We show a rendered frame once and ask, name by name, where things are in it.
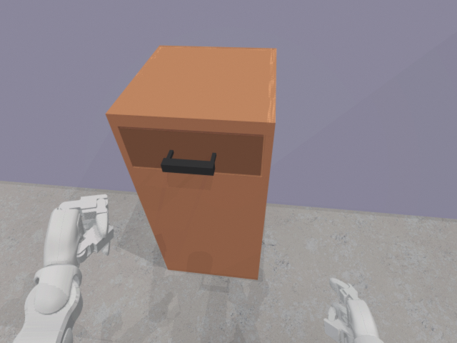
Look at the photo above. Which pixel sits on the cabinet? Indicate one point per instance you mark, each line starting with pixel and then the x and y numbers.
pixel 203 224

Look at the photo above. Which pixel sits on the drawer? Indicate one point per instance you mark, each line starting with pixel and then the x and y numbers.
pixel 235 153

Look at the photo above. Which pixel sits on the left robot forearm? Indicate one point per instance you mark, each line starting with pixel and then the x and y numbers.
pixel 52 306

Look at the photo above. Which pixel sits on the robot right hand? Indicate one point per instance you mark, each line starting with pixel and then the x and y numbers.
pixel 354 321

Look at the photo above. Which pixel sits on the handle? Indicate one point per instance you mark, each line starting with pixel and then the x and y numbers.
pixel 187 166

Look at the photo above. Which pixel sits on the robot left hand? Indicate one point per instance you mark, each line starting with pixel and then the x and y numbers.
pixel 66 229

